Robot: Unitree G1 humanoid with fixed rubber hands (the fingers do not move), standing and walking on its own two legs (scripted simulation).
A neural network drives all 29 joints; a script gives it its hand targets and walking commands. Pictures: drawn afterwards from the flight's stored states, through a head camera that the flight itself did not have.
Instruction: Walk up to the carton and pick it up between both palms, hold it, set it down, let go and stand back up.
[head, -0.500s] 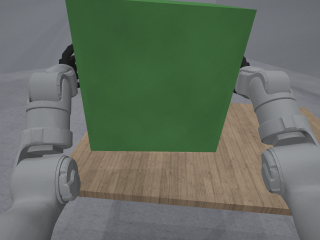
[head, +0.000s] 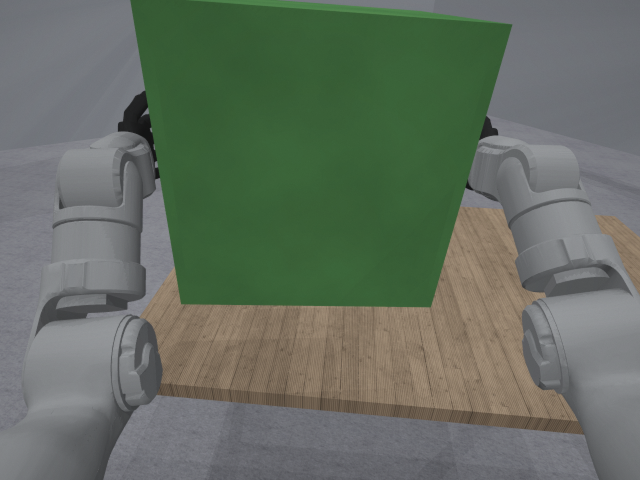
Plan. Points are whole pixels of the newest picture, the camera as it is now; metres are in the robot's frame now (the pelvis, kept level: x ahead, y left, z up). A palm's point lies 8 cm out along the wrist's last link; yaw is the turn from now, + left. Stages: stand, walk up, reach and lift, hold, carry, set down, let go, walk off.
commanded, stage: hold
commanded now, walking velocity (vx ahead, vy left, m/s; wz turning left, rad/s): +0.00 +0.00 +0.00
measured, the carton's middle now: (311, 143) +0.42 -0.01 +0.32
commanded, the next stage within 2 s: set down in 0.78 s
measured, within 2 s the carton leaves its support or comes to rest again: neither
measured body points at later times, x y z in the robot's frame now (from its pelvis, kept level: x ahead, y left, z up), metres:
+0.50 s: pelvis +0.00 +0.00 +0.00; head -0.10 +0.01 +0.44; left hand +0.39 +0.18 +0.33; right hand +0.37 -0.20 +0.33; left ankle +0.01 +0.14 -0.75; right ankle +0.02 -0.12 -0.75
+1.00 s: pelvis +0.00 +0.00 +0.00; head -0.09 +0.01 +0.44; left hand +0.40 +0.19 +0.33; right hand +0.39 -0.19 +0.32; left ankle +0.01 +0.14 -0.75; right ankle +0.02 -0.12 -0.75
